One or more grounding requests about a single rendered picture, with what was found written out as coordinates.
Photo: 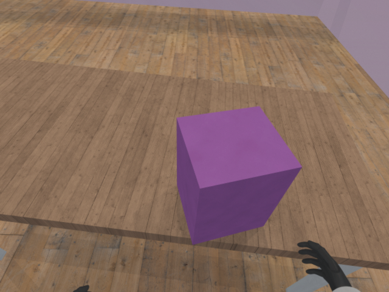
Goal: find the table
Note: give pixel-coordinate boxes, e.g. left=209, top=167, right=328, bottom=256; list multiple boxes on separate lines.
left=0, top=58, right=389, bottom=292

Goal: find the robot right hand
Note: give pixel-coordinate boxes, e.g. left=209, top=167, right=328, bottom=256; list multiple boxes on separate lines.
left=297, top=240, right=352, bottom=291

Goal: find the carton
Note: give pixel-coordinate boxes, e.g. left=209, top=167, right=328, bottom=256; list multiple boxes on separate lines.
left=177, top=106, right=302, bottom=245

